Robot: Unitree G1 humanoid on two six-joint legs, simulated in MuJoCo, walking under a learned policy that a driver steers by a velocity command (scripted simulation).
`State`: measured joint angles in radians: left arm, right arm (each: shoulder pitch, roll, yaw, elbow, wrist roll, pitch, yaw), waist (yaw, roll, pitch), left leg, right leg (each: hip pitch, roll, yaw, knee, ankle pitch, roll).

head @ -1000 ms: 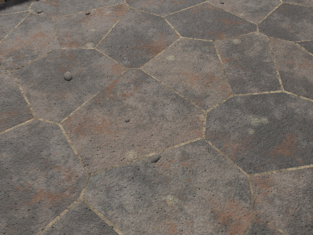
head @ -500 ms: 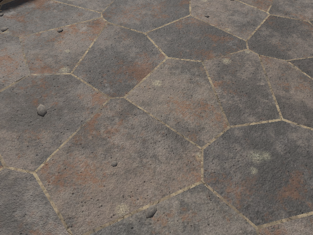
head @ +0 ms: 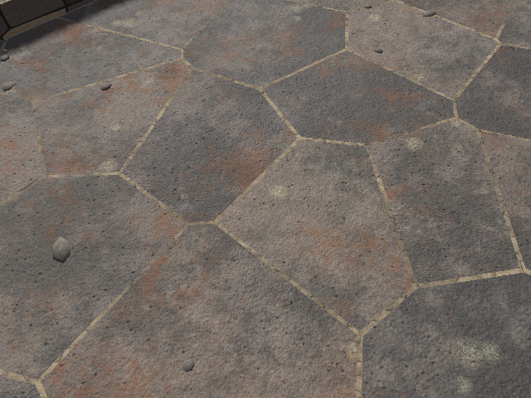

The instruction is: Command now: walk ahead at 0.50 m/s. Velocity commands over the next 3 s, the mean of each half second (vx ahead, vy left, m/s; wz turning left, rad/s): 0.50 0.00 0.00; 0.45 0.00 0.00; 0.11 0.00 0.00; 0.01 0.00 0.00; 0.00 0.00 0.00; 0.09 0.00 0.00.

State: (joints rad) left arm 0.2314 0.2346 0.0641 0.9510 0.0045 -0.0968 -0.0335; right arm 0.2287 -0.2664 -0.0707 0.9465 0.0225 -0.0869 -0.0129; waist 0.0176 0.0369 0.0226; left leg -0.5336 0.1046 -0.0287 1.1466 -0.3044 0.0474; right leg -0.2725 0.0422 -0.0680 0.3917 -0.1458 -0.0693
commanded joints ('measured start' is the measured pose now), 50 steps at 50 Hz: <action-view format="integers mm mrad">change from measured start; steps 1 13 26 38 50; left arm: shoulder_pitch -2 181 57 -274 41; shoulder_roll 127 165 103 56 168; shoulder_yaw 22 31 24 7 29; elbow -37 39 -25 -125 -54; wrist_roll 1 -22 -28 -20 -8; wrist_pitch -20 13 4 13 6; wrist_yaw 12 45 44 23 5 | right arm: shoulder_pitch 50 -308 -29 156 178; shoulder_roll -47 -31 -59 -122 -108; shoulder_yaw -17 4 -8 -18 -6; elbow -40 -157 -65 14 22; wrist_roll -8 -1 -36 -12 12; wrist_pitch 13 -7 -26 -11 -1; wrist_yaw -7 39 44 4 3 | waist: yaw -38 59 -9 -86 51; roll -111 -97 46 20 -178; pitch -32 69 -77 47 -316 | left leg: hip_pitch -100 -163 399 461 -95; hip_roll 63 -8 135 93 -109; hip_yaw -28 24 -238 -26 -96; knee -73 -598 -961 -1033 182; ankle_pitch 103 347 212 305 -322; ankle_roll -16 -19 176 146 -58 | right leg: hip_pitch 69 291 -330 -403 493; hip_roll -265 -290 -193 -146 -403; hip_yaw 245 132 145 69 432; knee -259 -226 775 217 49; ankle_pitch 115 159 -135 262 694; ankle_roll -171 -123 7 62 -234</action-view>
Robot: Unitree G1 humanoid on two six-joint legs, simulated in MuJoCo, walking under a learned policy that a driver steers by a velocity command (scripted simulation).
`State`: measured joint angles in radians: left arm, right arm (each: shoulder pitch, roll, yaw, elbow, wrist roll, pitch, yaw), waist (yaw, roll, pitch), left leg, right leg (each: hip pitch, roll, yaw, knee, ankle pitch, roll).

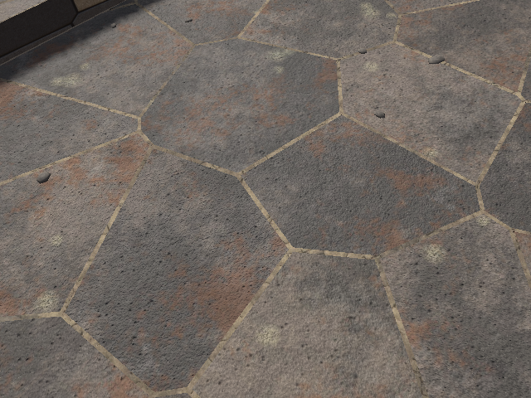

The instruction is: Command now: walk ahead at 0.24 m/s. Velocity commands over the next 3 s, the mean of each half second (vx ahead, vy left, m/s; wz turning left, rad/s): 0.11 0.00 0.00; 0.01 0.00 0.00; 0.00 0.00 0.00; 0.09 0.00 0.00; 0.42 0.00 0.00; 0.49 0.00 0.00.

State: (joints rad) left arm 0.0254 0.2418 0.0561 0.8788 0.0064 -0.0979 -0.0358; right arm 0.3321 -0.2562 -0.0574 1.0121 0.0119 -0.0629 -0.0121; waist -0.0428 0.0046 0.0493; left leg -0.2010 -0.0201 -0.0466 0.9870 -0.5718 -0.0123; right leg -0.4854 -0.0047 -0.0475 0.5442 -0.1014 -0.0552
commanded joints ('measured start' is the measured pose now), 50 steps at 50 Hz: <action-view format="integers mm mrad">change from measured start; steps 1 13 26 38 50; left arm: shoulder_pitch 164 61 126 140 157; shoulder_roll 136 112 80 86 80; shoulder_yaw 26 1 -6 -5 -10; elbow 4 56 107 157 188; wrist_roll -6 11 -1 -4 -3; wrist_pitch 7 45 82 97 95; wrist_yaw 11 43 55 63 68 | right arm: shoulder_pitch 16 -100 -146 -151 -151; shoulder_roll -111 -64 -80 -71 -60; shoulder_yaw -18 -22 -19 -11 -5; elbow -55 -67 -6 37 68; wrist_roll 18 -13 -14 -14 -15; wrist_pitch -20 77 37 53 63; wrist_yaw -8 -36 -25 -31 -36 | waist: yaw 81 11 48 43 42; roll -61 -94 47 -4 1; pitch -253 -123 -92 -70 -33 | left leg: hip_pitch -413 -35 -4 18 12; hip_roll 68 104 105 83 71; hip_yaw -36 22 7 30 41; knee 281 -360 -547 -541 -567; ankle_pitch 21 362 575 582 496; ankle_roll -3 -11 23 25 14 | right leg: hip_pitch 557 150 295 312 292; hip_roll -310 -194 -33 -41 -44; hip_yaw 325 148 35 36 43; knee -139 -322 -128 -119 -149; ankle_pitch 631 -33 39 83 -1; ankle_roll -215 -148 0 12 14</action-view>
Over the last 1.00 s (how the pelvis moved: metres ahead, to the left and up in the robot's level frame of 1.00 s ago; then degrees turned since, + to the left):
0.56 0.02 -0.02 0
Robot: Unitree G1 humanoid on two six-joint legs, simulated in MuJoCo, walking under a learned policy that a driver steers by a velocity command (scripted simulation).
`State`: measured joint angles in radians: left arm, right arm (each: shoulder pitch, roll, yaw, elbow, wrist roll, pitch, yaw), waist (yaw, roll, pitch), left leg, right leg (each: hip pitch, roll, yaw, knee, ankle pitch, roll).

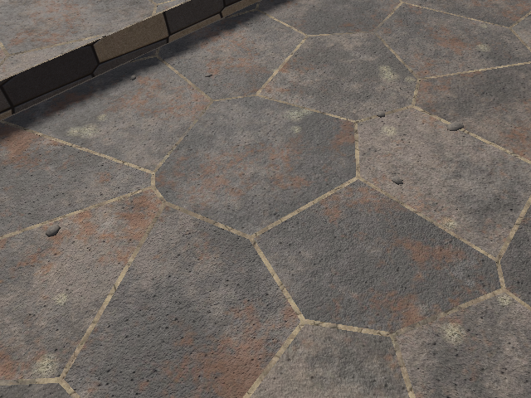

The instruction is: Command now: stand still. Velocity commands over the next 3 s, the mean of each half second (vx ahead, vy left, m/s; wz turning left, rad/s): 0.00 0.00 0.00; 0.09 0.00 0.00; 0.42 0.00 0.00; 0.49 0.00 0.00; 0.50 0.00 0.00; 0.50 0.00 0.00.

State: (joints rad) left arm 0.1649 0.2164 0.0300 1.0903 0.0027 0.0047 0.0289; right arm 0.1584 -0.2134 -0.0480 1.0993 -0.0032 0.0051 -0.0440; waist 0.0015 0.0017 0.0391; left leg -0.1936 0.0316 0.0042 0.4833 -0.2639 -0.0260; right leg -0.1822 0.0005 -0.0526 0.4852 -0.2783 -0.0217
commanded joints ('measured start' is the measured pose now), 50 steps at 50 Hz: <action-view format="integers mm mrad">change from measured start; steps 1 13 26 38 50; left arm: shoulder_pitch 19 53 92 122 137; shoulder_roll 104 90 78 69 169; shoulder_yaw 15 9 3 1 51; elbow -22 -7 -5 -8 -60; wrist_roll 0 0 -2 -3 -37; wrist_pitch -8 -11 -12 -13 -67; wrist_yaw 4 4 4 5 4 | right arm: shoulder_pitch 24 61 109 137 58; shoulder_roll -102 -91 -78 -70 -49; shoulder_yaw -14 -5 3 6 -15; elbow -17 9 23 25 -57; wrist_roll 0 0 2 3 35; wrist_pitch -5 -7 -10 -10 -98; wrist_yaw -4 -8 -11 -12 33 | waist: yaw -3 -2 -1 -1 -10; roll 3 -3 -1 1 -108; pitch -21 -4 2 3 49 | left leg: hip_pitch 4 -14 -24 -26 -245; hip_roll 18 15 15 14 38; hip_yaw -9 -5 -4 -4 49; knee -65 -78 -81 -79 212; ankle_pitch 182 131 129 140 -156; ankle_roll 27 21 19 19 93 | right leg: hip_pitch -13 -28 -29 -27 -45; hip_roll -49 -49 -47 -44 -238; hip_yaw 48 56 56 54 249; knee -93 -120 -125 -119 -312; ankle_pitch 168 101 106 134 -223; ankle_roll -19 -23 -27 -28 -146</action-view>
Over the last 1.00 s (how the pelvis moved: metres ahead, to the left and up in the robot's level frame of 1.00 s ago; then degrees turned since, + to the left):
0.12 0.01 0.01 0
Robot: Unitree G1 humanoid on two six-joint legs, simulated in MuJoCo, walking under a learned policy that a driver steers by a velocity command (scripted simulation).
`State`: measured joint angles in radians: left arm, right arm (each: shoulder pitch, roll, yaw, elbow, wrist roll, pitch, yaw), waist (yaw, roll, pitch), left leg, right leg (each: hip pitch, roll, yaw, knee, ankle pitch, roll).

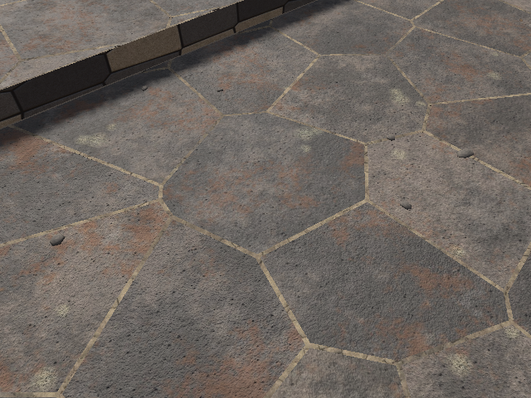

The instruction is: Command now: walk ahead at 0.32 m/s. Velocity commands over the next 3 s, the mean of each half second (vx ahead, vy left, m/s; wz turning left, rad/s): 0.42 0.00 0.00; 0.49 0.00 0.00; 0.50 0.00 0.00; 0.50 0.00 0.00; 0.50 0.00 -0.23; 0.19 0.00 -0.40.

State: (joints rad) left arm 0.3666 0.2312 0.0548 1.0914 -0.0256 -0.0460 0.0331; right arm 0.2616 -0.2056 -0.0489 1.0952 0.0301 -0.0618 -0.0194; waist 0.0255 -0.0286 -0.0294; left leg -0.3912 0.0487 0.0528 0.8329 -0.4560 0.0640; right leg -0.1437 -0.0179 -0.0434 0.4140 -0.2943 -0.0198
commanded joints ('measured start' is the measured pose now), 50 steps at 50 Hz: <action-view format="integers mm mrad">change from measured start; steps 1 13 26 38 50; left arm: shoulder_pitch -72 -174 -518 -198 34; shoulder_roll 166 77 68 75 161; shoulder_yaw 30 18 2 11 30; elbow -63 -139 -289 -141 -83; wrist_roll -13 5 -6 29 5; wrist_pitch -10 -50 -64 -77 -49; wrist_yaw -3 -35 -88 -72 -28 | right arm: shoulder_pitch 8 192 266 112 -330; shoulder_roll -45 -85 -149 -70 -81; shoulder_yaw -16 7 -24 -28 -12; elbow -30 -17 -27 -147 -293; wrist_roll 0 -36 -21 -5 -7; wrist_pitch -32 -58 -23 -35 -38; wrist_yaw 12 29 -8 -7 34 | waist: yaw -65 -44 -53 -60 56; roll -75 118 132 -19 -20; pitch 103 110 138 15 112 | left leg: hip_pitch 87 336 518 -163 -262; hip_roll -19 171 212 119 51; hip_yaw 53 -233 -66 -134 -45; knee -226 -688 -622 371 -264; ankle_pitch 123 392 830 156 526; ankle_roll -8 93 82 -6 -49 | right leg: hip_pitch -158 -649 -481 -93 90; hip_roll -186 -112 -7 -207 -195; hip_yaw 182 63 -22 263 104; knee -198 662 108 -273 -264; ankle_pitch -212 171 280 217 276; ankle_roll -142 -44 -82 -246 -183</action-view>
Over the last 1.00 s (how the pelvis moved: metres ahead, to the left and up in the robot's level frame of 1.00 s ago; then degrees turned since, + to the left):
0.03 0.02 0.00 0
